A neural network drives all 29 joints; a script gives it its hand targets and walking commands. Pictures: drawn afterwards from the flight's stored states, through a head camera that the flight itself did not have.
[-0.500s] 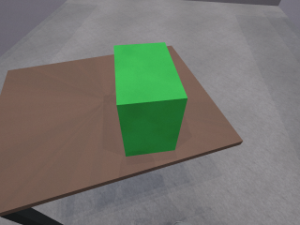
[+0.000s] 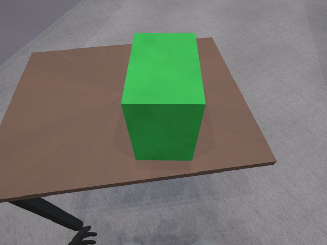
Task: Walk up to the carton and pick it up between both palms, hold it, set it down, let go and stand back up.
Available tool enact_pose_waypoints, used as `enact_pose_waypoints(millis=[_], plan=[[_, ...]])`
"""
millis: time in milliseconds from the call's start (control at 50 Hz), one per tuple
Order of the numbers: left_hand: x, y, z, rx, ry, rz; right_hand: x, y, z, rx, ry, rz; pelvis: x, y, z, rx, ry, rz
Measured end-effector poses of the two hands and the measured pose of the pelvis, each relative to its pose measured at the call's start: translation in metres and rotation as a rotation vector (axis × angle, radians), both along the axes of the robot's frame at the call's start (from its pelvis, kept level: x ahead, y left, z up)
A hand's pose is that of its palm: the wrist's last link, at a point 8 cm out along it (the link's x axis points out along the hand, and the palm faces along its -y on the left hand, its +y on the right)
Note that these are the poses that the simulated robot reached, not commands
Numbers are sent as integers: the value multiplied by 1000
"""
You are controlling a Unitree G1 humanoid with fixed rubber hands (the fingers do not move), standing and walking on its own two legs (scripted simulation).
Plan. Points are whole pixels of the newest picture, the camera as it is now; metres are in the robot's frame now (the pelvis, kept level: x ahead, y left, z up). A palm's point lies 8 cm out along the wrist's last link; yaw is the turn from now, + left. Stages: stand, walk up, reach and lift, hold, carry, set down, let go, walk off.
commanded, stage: walk up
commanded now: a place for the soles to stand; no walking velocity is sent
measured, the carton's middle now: (164, 99) +0.48 +0.02 +0.06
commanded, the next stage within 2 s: reach and lift in 1.72 s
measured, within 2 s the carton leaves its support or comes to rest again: neither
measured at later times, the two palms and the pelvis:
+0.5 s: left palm out of the picture -0.02 +0.22 -0.12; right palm out of the picture +0.05 -0.25 -0.11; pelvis -0.02 -0.02 +0.02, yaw +4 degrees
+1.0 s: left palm out of the picture +0.00 +0.24 -0.12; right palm out of the picture +0.02 -0.24 -0.12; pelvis -0.01 +0.00 +0.02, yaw +5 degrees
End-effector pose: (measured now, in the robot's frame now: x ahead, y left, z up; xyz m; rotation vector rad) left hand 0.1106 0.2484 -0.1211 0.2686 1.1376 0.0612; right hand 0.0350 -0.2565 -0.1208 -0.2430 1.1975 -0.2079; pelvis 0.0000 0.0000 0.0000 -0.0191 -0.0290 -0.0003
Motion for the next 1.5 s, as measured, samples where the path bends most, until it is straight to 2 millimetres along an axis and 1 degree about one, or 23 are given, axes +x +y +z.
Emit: enact_pose_waypoints(millis=[40, 100, 140, 200, 280, 380, 480, 580, 640, 700, 800, 960, 1100, 1300, 1500], plan=[[-7, -8, 4, -13, -13, 37, 10, -6, 2, 3, -19, 20, -3, -6, 3, 16, -5, 15], [-21, -18, 7, -23, -13, 82, 25, -9, 6, 5, -46, 53, -7, -11, 7, 30, -8, 36], [-31, -22, 6, -27, -7, 97, 32, -8, 8, 10, -68, 73, -10, -13, 7, 30, -7, 45], [-45, -24, -2, -37, 9, 110, 37, -2, 7, 19, -102, 99, -16, -15, 3, 17, -9, 60], [-66, -31, -4, -60, 32, 133, 32, 7, 12, 55, -97, 116, -20, -20, 8, 26, -25, 58], [-96, -37, -2, -67, 67, 168, 27, 11, 12, 93, -76, 130, -19, -24, 14, 21, -20, 66], [-123, -33, 1, -42, 133, 191, 18, 11, 8, 108, -50, 129, -20, -24, 17, 17, -15, 67], [-138, -26, 4, -20, 178, 203, -1, 9, 4, 104, 15, 118, -20, -22, 19, 13, -9, 70], [-141, -23, 4, -14, 192, 205, -13, 8, 2, 96, 60, 110, -19, -21, 19, 12, -7, 71], [-139, -21, 3, -14, 196, 202, -23, 7, 2, 88, 94, 102, -18, -19, 20, 11, -6, 70], [-130, -21, 0, -23, 186, 192, -27, 8, 4, 74, 120, 95, -15, -16, 20, 10, -6, 71], [-110, -16, 2, -22, 124, 176, -19, 11, 1, 62, 137, 98, -13, -6, 19, 11, -4, 81], [-102, -3, 4, -6, 111, 171, -7, 18, 0, 65, 120, 103, -12, 1, 18, 11, -1, 86], [-104, 8, 5, 9, 119, 181, 1, 23, 0, 63, 115, 111, -10, 7, 18, 13, -3, 94], [-111, 8, 5, 9, 136, 191, 4, 21, 0, 58, 116, 120, -10, 7, 18, 17, -5, 100]])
